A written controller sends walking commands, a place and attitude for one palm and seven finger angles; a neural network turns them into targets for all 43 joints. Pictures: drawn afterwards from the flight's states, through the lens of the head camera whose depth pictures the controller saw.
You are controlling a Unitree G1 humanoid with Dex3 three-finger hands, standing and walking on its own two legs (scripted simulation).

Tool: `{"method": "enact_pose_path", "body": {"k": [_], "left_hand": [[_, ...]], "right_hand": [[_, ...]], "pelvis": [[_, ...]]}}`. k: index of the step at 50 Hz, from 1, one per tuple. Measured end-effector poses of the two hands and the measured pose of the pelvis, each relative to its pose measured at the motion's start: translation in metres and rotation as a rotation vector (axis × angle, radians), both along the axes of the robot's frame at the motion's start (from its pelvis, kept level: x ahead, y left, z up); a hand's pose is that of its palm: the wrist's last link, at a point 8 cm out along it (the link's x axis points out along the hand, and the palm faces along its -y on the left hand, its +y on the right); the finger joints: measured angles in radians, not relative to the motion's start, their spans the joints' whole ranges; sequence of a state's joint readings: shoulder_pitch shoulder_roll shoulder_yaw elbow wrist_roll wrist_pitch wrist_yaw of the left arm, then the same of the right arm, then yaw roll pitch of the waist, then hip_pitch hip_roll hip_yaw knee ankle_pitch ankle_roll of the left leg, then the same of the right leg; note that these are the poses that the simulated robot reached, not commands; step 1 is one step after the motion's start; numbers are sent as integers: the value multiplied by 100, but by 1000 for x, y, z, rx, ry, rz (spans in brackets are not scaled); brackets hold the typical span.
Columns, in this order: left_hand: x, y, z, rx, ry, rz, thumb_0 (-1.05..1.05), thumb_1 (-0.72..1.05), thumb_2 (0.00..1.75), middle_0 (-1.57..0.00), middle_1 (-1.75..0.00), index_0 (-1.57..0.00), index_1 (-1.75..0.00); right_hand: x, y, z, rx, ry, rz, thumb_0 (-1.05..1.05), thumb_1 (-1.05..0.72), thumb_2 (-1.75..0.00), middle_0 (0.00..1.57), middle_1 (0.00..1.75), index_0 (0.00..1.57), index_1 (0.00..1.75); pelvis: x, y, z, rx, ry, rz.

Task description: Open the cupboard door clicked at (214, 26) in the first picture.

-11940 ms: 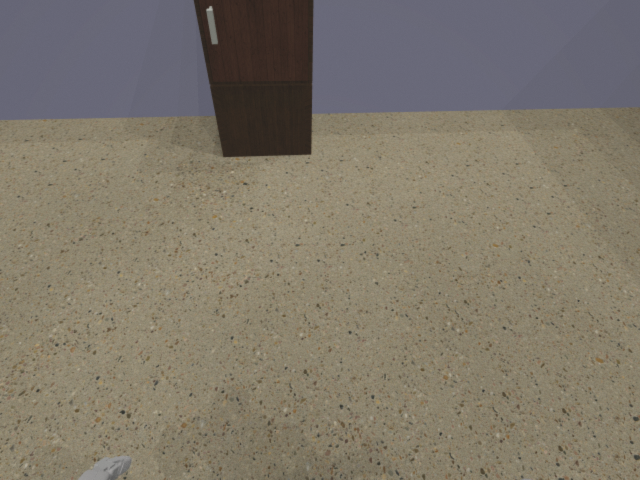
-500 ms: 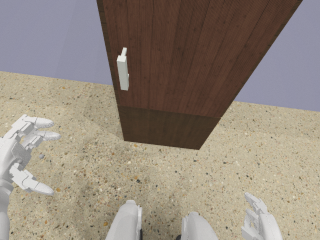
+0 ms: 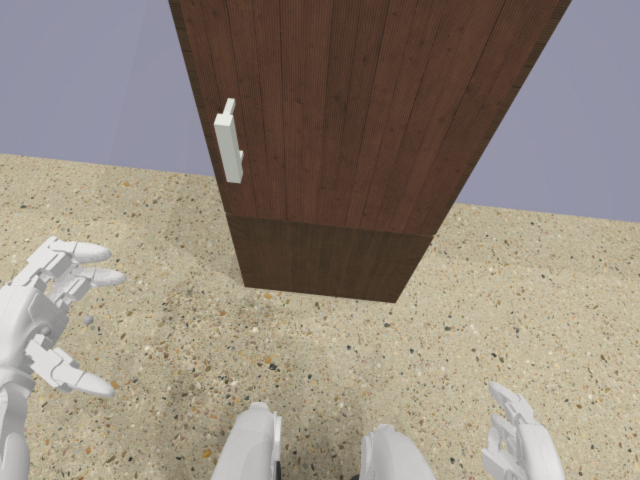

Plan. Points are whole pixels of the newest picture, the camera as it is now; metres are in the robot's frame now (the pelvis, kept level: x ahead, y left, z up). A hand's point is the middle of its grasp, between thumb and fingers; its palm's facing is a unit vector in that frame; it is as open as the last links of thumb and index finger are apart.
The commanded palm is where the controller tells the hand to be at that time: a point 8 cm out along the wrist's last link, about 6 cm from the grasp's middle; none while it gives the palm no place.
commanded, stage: move the hooked fingers beside the handle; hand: left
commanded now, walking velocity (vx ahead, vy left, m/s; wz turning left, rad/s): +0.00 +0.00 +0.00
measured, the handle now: (232, 141) +0.58 +0.18 +0.02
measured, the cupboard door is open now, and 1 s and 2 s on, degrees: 0 0 0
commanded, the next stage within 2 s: none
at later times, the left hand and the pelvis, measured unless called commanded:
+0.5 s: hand (113, 262) +0.35 +0.28 +0.03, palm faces -0.03 -1.00 -0.02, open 14.0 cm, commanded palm +0.34 +0.32 +0.04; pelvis +0.00 +0.01 -0.01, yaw -1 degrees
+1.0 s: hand (149, 219) +0.42 +0.26 +0.02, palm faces -0.03 -1.00 -0.03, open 14.0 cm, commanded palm +0.41 +0.30 +0.02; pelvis +0.00 +0.02 -0.01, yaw -2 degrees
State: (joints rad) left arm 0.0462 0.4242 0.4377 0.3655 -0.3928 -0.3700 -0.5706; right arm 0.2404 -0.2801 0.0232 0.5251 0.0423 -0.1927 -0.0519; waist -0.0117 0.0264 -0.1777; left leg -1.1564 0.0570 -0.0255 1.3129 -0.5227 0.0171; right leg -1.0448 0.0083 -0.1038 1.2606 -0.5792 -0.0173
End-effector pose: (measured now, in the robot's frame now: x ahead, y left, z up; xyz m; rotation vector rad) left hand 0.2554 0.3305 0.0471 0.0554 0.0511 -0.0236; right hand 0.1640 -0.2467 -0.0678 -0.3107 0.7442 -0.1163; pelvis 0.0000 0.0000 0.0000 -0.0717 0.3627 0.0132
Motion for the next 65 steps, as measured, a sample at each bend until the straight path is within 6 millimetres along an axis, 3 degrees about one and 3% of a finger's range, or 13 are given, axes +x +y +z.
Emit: {"method": "enact_pose_path", "body": {"k": [6, 15, 25, 43, 65], "left_hand": [[7, -4, -5, -2, -9, -9, -2, -50, 30, -30, -120, -30, -120], [47, -1, -9, -16, -32, -31, -2, -50, 30, -30, -120, -30, -120], [78, 6, -17, -31, -2, -5, -2, -50, 30, -30, -120, -30, -120], [132, -11, -19, -22, -16, -7, -2, -50, 30, -30, -120, -30, -120], [191, -28, -27, -24, -44, -14, -2, -50, 30, -30, -120, -30, -120]], "right_hand": [[-2, -4, -4, -15, 9, 1, 1, -90, -89, 20, 30, 20, 30], [-18, -9, -12, -40, 63, -37, 1, -90, -89, 20, 30, 20, 30], [-41, -5, -17, -46, 151, -75, 1, -90, -89, 20, 30, 20, 30], [-65, 5, -24, -35, 278, -117, 1, -90, -89, 20, 30, 20, 30], [-111, -21, -51, -70, 456, -183, 1, -91, -89, 20, 30, 20, 30]], "pelvis": [[-2, -2, -4, -1, 1, 1], [-5, 0, -9, -8, 16, -6], [-2, 11, -8, -9, 43, -17], [2, 21, -6, -9, 71, -23], [-7, 6, -28, -12, 117, -30]]}}
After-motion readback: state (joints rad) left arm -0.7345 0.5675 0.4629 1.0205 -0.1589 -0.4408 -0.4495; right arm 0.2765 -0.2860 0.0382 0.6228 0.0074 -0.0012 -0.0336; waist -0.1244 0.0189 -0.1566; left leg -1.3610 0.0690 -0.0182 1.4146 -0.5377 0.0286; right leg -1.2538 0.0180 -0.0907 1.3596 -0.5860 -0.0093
